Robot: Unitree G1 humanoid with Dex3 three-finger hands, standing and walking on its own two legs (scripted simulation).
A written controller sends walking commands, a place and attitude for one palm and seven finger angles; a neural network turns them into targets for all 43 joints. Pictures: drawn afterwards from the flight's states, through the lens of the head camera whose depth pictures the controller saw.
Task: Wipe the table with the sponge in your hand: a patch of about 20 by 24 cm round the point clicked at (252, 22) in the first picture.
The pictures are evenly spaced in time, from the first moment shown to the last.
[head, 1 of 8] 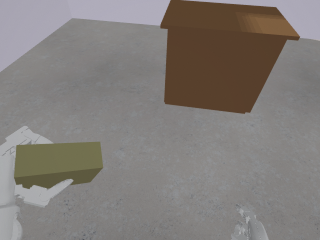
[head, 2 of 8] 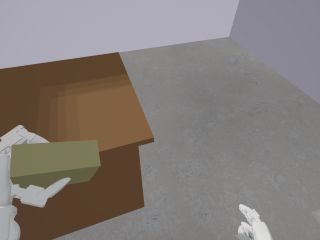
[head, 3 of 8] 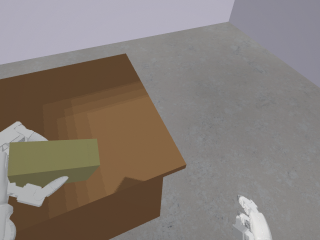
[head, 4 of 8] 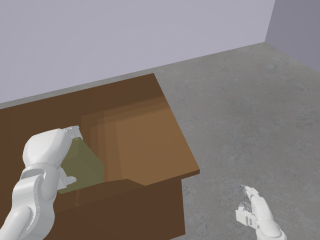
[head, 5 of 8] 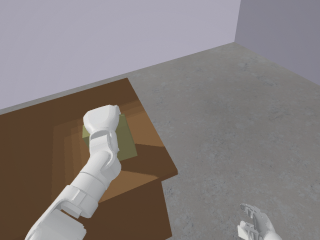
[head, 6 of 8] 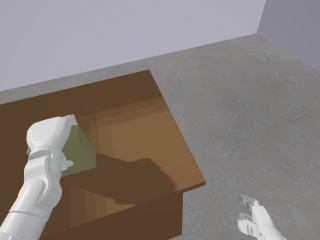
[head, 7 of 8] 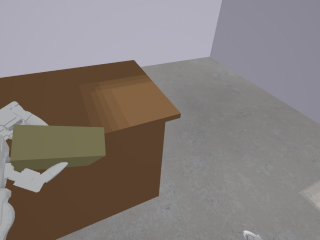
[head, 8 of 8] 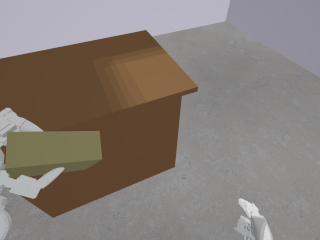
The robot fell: no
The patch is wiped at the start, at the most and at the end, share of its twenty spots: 0.00 1.00 1.00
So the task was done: yes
